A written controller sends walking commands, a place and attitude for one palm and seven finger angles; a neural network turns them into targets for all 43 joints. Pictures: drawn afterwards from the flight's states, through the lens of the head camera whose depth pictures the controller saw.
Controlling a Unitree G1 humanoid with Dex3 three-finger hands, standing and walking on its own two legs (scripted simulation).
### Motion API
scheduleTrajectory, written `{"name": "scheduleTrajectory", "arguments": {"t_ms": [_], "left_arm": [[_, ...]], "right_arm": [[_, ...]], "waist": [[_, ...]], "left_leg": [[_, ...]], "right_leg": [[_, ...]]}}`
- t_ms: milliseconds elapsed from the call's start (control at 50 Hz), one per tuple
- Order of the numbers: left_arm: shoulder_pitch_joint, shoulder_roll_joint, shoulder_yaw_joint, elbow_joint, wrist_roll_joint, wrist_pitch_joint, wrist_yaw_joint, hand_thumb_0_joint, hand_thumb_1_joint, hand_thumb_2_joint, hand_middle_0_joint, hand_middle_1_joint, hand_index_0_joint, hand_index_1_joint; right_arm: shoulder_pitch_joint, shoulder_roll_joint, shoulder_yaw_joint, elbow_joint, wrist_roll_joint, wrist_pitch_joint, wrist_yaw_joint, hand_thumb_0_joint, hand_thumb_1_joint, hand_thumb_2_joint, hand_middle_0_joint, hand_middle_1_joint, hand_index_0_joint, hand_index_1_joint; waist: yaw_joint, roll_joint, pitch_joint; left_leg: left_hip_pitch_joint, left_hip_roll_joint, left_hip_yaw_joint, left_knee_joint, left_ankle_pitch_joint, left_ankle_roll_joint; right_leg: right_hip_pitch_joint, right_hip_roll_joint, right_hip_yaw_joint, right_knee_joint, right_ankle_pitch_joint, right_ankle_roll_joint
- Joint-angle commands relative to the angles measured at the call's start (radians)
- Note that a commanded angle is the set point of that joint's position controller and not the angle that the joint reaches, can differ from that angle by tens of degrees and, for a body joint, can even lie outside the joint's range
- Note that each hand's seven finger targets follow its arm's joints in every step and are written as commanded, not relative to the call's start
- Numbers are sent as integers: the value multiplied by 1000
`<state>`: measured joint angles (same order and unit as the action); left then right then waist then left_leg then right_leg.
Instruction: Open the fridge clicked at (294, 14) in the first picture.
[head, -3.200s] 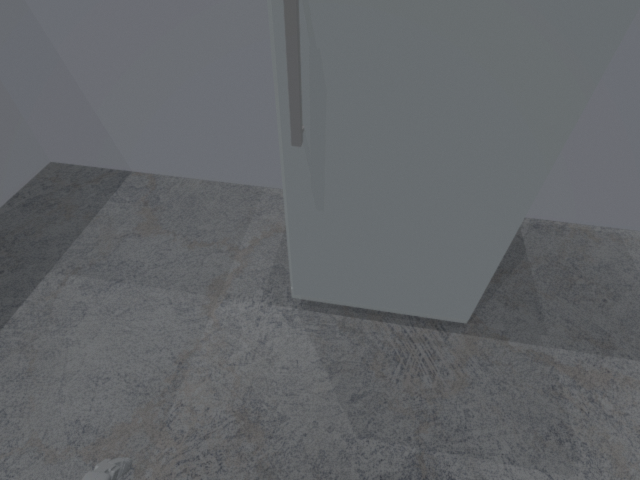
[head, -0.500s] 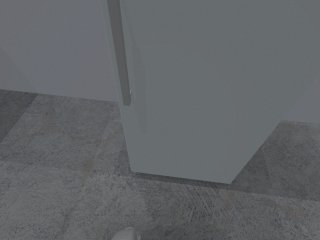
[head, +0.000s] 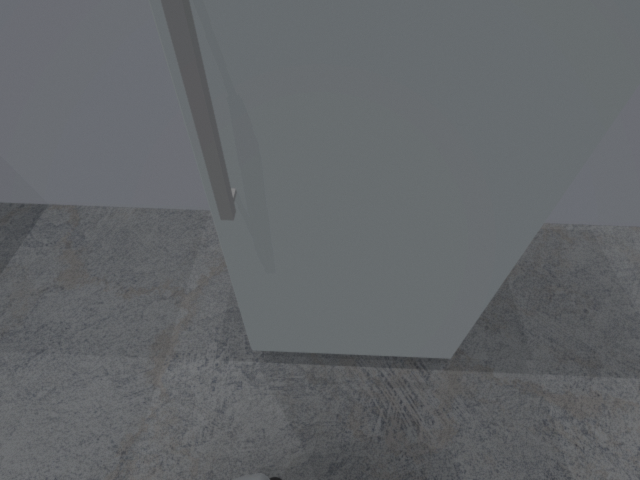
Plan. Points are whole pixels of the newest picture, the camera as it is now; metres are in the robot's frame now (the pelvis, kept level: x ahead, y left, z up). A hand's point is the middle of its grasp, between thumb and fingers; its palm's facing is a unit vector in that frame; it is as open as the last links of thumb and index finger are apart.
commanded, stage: come to a stop and stand still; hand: left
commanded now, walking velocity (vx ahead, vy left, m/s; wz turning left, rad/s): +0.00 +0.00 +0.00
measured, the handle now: (209, 116) +0.53 +0.18 +0.17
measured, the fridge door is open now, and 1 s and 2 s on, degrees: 0 0 0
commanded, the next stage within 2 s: look again from close up in 1.02 s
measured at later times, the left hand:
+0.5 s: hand out of the picture -0.03 +0.14 -0.17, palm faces +0.08 -0.98 -0.17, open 7.3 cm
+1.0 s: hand out of the picture -0.08 +0.13 -0.16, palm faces +0.06 -0.98 -0.16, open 7.4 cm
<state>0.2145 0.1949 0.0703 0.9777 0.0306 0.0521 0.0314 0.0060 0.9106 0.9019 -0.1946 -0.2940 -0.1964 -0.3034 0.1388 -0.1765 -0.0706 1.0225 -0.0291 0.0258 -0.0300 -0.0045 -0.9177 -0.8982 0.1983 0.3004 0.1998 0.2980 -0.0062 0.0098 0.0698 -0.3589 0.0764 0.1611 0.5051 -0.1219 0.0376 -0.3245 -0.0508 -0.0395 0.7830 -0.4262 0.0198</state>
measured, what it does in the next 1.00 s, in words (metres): steps on the spot: right foot, then left foot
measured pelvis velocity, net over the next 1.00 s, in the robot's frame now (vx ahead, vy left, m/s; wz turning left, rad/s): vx -0.05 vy -0.03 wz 0.01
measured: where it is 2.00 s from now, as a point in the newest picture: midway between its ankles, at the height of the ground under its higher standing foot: outside the picture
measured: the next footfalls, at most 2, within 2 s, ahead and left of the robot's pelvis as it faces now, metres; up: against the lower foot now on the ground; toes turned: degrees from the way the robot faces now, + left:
right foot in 0.04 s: +0.03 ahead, -0.14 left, +0.00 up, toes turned -4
left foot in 0.32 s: -0.01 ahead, +0.09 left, +0.00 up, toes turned +4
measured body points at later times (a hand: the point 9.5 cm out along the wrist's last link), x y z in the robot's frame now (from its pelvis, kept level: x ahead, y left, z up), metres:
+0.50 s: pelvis -0.04 -0.03 +0.01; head -0.03 -0.02 +0.46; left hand -0.04 +0.19 -0.15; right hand -0.04 -0.24 -0.15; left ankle -0.05 +0.08 -0.73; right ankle -0.01 -0.14 -0.73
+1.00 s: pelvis -0.05 -0.03 +0.01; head -0.04 -0.03 +0.46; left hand -0.08 +0.18 -0.15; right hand -0.07 -0.24 -0.15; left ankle -0.05 +0.08 -0.73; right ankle -0.01 -0.14 -0.73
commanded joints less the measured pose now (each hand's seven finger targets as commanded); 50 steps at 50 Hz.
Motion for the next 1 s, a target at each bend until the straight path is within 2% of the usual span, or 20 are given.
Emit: {"name": "scheduleTrajectory", "arguments": {"t_ms": [0,20,40,60,80,120,160,180,220,240,280,300,320,340,380,460,540,660,860,980], "left_arm": [[213,60,0,16,6,-27,2,0,900,900,-200,-300,-200,-300],[163,136,3,-7,15,-39,6,0,900,900,-200,-300,-200,-300],[89,174,3,-37,8,-34,9,0,900,900,-200,-300,-200,-300],[26,167,1,-52,6,-35,10,0,900,900,-200,-300,-200,-300],[-17,140,4,-57,4,-41,16,0,900,900,-200,-300,-200,-300],[-45,102,-8,-51,-2,-45,11,0,900,900,-200,-300,-200,-300],[8,91,-11,-30,-4,-55,6,0,900,900,-200,-300,-200,-300],[30,90,-10,-18,-4,-58,8,0,900,900,-200,-300,-200,-300],[91,95,-8,12,-6,-60,9,0,900,900,-200,-300,-200,-300],[110,93,-10,28,-9,-61,9,0,900,900,-200,-300,-200,-300],[93,74,-15,46,-20,-62,8,0,900,900,-200,-300,-200,-300],[111,46,-22,53,-28,-62,4,0,900,900,-200,-300,-200,-300],[119,28,-26,60,-29,-63,4,0,900,900,-200,-300,-200,-300],[108,24,-28,64,-26,-61,5,0,900,900,-200,-300,-200,-300],[94,37,-31,96,-25,-57,4,0,900,900,-200,-300,-200,-300],[109,32,-40,129,-21,-57,0,0,900,900,-200,-300,-200,-300],[119,24,-47,146,-18,-56,-1,0,900,900,-200,-300,-200,-300],[140,22,-46,149,-17,-60,0,0,900,900,-200,-300,-200,-300],[164,17,-45,153,-17,-66,2,0,900,900,-200,-300,-200,-300],[164,21,-45,153,-16,-68,3,0,900,900,-200,-300,-200,-300]], "right_arm": [[72,-115,-29,-44,10,2,13,0,-900,-900,200,300,200,300],[92,-40,-16,-63,20,11,16,0,-900,-900,200,300,200,300],[25,-43,-11,-88,17,17,22,0,-900,-900,200,300,200,300],[38,-64,-19,-79,13,25,28,0,-900,-900,200,300,200,300],[55,-55,-16,-70,12,30,27,0,-900,-900,200,300,200,300],[122,-50,-11,-22,9,22,26,0,-900,-900,200,300,200,300],[148,-36,-3,-5,12,9,22,0,-900,-900,200,300,200,300],[147,-31,2,-2,15,3,19,0,-900,-900,200,300,200,300],[127,-14,13,-3,15,-6,10,0,-900,-900,200,300,200,300],[137,-8,19,6,15,-10,5,0,-900,-900,200,300,200,300],[208,-8,29,42,21,-27,-2,0,-900,-900,200,300,200,300],[221,-36,33,55,17,-42,-9,0,-900,-900,200,300,200,300],[203,-61,33,60,14,-48,-14,0,-900,-900,200,300,200,300],[181,-70,32,62,14,-43,-15,0,-900,-900,200,300,200,300],[179,-56,38,86,16,-50,-18,0,-900,-900,200,300,200,300],[179,-34,44,94,18,-42,-16,0,-900,-900,200,300,200,300],[197,-29,48,103,16,-35,-13,0,-900,-900,200,300,200,300],[223,-29,48,106,14,-33,-8,0,-900,-900,200,300,200,300],[236,-30,51,106,16,-44,-9,0,-900,-900,200,300,200,300],[245,-33,50,108,17,-47,-9,0,-900,-900,200,300,200,300]], "waist": [[32,0,-99],[6,-254,-57],[27,-306,16],[6,-248,4],[-10,-295,30],[-38,-206,33],[-24,-149,4],[-12,-119,-21],[21,-119,-45],[23,-112,-61],[1,-70,-85],[14,19,-112],[31,56,-117],[35,30,-104],[32,126,-93],[27,57,-18],[18,-8,54],[9,-39,50],[14,7,18],[15,-4,18]], "left_leg": [[-52,111,-153,-75,-282,9],[-118,1,-79,101,-336,-57],[-98,-30,-105,250,-387,-57],[-49,-27,-149,361,-351,-46],[-48,-21,-169,390,-313,-36],[-57,-27,-150,461,-232,-42],[-56,-29,-131,398,-237,-52],[-44,-25,-124,339,-257,-57],[-21,-24,-114,187,-288,-64],[25,-23,-114,93,-262,-65],[179,-4,-160,-119,-51,-52],[223,58,-225,-138,113,-28],[206,104,-250,-131,204,-10],[182,105,-227,-131,129,-16],[159,87,-227,-159,158,-10],[114,59,-211,-216,-78,-18],[100,36,-199,-234,-175,-21],[124,18,-181,-221,-194,-19],[109,27,-194,-228,-183,-17],[112,32,-195,-224,-161,-16]], "right_leg": [[224,-31,17,-422,146,-27],[128,-222,282,-575,5,-98],[-58,-315,361,-652,-90,-163],[-142,-294,308,-664,-184,-173],[-168,-246,281,-652,-155,-152],[-100,-173,164,-585,45,-138],[-1,-160,124,-530,186,-139],[55,-171,124,-511,250,-149],[140,-184,150,-465,372,-169],[153,-184,159,-443,406,-168],[118,-137,128,-385,397,-114],[111,-79,89,-360,405,-70],[139,-52,65,-367,385,-47],[151,-44,68,-395,327,-40],[198,-46,39,-377,364,-30],[187,-51,58,-441,290,-32],[126,-54,75,-484,192,-30],[78,-58,92,-514,105,-28],[104,-56,82,-485,168,-34],[108,-56,75,-475,194,-36]]}}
